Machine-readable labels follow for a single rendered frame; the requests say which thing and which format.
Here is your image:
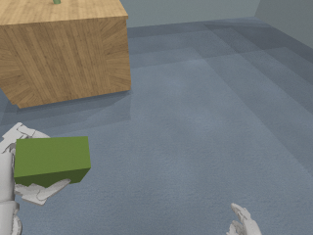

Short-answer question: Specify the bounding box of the sponge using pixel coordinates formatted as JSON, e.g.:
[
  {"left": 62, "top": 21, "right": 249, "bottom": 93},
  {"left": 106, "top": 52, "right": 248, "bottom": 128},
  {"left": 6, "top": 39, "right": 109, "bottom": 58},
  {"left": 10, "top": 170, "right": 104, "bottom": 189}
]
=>
[{"left": 14, "top": 136, "right": 91, "bottom": 188}]

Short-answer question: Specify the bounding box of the left robot hand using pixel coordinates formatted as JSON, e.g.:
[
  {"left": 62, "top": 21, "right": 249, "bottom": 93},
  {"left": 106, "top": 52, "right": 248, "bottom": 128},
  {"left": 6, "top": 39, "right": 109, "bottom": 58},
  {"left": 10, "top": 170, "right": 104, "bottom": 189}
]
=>
[{"left": 0, "top": 122, "right": 71, "bottom": 207}]

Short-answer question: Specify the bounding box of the table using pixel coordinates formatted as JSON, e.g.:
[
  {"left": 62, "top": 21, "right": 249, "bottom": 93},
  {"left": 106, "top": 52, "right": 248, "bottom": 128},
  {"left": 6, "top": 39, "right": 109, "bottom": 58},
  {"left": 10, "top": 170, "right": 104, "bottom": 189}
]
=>
[{"left": 0, "top": 0, "right": 132, "bottom": 109}]

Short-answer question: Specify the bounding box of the right robot hand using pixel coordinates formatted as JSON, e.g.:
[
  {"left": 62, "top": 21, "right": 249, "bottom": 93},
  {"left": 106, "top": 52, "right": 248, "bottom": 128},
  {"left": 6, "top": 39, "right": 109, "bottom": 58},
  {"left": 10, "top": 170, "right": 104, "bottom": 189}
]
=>
[{"left": 226, "top": 203, "right": 262, "bottom": 235}]

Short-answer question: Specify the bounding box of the left robot forearm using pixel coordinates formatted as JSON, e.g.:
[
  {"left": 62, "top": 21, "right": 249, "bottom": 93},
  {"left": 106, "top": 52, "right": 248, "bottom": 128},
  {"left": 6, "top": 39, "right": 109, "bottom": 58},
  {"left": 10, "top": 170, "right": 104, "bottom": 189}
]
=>
[{"left": 0, "top": 201, "right": 22, "bottom": 235}]

